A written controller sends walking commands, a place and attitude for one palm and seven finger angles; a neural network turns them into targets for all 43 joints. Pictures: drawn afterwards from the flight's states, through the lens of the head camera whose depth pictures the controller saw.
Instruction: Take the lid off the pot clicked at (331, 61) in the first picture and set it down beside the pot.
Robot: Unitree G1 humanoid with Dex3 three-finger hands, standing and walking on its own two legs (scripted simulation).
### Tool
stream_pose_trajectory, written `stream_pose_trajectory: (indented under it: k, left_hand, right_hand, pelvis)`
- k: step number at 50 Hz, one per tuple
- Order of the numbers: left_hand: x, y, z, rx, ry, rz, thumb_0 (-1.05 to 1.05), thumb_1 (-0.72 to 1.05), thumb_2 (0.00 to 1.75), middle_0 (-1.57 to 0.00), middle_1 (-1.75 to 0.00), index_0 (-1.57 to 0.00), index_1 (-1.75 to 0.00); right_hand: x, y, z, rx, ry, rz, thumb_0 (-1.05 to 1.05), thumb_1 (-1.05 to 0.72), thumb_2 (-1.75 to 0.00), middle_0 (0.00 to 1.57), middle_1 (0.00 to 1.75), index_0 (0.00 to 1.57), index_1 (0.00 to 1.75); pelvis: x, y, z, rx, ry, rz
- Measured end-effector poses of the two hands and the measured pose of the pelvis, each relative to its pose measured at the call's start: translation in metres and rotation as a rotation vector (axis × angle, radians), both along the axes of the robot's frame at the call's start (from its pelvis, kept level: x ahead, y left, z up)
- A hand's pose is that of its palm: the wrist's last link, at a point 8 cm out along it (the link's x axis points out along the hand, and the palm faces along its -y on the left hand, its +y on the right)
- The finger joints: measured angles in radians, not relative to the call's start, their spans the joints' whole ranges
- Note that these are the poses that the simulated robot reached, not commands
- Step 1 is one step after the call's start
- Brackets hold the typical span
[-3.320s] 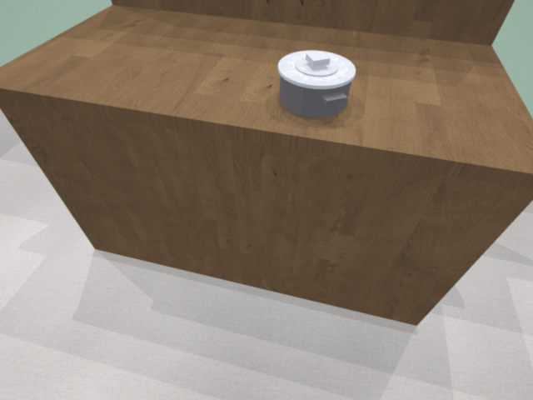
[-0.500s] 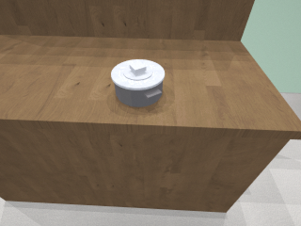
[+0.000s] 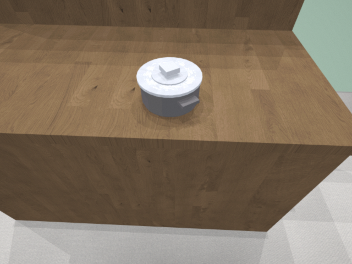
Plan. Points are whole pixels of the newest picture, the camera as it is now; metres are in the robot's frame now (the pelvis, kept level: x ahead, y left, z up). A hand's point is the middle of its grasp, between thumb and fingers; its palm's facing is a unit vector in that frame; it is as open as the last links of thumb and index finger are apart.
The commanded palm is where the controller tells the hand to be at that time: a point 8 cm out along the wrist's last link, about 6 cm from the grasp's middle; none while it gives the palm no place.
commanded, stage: come to a stop and stand still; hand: left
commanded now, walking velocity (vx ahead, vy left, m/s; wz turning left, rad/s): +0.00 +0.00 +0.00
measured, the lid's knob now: (169, 68) +0.57 +0.05 +0.15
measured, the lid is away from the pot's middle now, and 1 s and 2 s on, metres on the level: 0.00 0.00 0.00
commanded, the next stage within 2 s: look again from close up in 0.86 s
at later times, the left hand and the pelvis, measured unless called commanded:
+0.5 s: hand out of the picture +0.05 +0.16 -0.18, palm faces +0.02 -0.98 -0.19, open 7.3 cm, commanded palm none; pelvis +0.04 -0.01 +0.00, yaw +0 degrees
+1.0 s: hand out of the picture +0.06 +0.15 -0.18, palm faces +0.03 -0.98 -0.18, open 7.3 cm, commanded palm none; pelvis +0.06 -0.03 +0.00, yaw +1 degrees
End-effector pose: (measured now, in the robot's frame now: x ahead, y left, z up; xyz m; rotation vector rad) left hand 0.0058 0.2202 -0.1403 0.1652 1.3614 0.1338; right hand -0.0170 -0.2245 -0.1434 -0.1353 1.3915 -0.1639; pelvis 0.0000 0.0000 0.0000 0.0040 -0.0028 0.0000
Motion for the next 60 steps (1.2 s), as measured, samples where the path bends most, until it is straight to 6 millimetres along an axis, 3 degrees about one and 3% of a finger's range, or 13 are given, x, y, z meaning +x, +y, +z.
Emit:
stream_pose_trajectory:
  k: [8, 19, 27, 38, 60]
  left_hand:
    - [0.016, -0.002, 0.000, 0.005, 0.008, 0.006, 0.01, 0.92, 0.90, -0.20, -0.30, -0.20, -0.29]
    - [0.034, -0.009, -0.003, 0.000, 0.014, 0.016, 0.01, 0.92, 0.90, -0.20, -0.30, -0.20, -0.29]
    - [0.043, -0.014, -0.005, -0.006, 0.014, 0.023, 0.01, 0.92, 0.90, -0.20, -0.30, -0.20, -0.29]
    - [0.050, -0.021, -0.006, -0.011, 0.017, 0.029, 0.00, 0.92, 0.90, -0.20, -0.30, -0.20, -0.29]
    - [0.049, -0.030, -0.007, -0.017, 0.035, 0.046, 0.00, 0.91, 0.90, -0.20, -0.30, -0.20, -0.29]
  right_hand:
    - [0.025, 0.007, -0.001, 0.019, -0.014, 0.012, 0.00, -0.91, -0.90, 0.20, 0.30, 0.20, 0.30]
    - [0.064, -0.009, 0.002, -0.018, -0.050, 0.031, 0.01, -0.92, -0.90, 0.20, 0.30, 0.20, 0.30]
    - [0.081, -0.016, 0.004, -0.030, -0.054, 0.041, 0.00, -0.92, -0.90, 0.20, 0.30, 0.20, 0.30]
    - [0.085, -0.021, 0.004, -0.030, -0.029, 0.038, 0.00, -0.92, -0.90, 0.20, 0.30, 0.20, 0.30]
    - [0.075, -0.019, 0.002, -0.014, 0.027, 0.029, 0.00, -0.92, -0.90, 0.20, 0.30, 0.20, 0.30]
  pelvis:
    - [0.014, -0.003, 0.001, -0.001, 0.006, 0.006]
    - [0.034, -0.010, 0.001, -0.004, 0.004, 0.005]
    - [0.045, -0.015, 0.001, -0.005, 0.005, 0.009]
    - [0.056, -0.021, 0.001, -0.007, 0.006, 0.014]
    - [0.063, -0.028, 0.001, -0.006, 0.004, 0.021]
